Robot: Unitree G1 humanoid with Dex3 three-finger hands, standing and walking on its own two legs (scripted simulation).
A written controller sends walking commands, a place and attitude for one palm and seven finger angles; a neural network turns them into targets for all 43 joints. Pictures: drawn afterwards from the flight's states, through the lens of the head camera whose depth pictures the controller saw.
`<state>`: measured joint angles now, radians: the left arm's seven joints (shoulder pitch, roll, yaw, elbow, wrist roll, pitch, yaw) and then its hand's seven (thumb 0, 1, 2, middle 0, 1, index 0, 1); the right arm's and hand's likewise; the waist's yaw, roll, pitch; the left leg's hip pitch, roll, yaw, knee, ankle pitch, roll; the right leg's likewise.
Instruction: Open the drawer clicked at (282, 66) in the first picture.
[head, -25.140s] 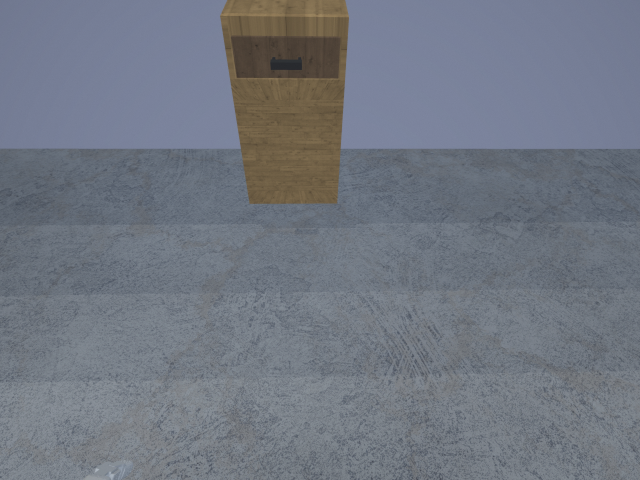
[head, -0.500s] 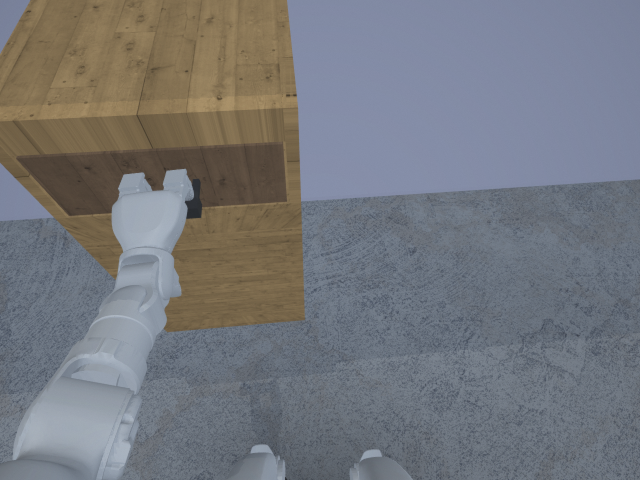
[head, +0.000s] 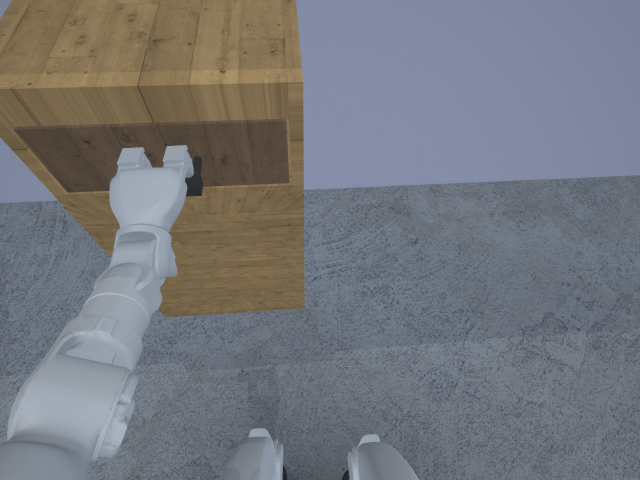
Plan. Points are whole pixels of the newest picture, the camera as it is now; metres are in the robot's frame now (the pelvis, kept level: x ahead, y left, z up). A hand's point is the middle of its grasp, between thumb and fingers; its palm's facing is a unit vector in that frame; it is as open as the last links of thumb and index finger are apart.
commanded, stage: lower the fingers behind the handle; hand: left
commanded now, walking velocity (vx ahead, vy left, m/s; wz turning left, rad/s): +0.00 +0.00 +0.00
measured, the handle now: (165, 174) +0.54 +0.23 -0.01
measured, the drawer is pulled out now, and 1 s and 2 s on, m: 0.00 0.00 0.00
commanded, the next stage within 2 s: lift the fingers back up to retry in 0.22 s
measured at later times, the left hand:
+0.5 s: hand (161, 208) +0.47 +0.22 +0.01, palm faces -0.01 -0.02 -1.00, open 13.7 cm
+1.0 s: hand (142, 188) +0.47 +0.23 +0.05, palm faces -0.02 -0.06 -1.00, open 13.8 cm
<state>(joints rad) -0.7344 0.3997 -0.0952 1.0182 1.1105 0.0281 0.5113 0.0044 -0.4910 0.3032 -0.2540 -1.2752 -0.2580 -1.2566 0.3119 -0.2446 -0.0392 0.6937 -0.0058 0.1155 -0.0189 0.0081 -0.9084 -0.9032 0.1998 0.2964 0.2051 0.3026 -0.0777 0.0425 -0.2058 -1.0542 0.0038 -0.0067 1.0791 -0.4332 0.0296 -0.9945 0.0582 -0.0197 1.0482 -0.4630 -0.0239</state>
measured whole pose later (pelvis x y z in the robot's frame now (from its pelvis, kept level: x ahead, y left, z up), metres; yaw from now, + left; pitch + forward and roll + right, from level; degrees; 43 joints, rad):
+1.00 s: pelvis +0.05 +0.01 +0.04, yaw +0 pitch +18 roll -2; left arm -0.55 0.40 -0.08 0.84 1.04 0.02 0.37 0.00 -0.49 0.30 -0.32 -1.21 -0.32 -1.20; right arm 0.33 -0.24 -0.06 0.70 0.01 0.13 -0.03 0.01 -0.91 -0.90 0.20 0.30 0.21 0.30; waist -0.06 0.06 -0.18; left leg -0.74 0.00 0.01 0.84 -0.41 0.04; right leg -0.67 0.06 0.01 0.77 -0.42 -0.01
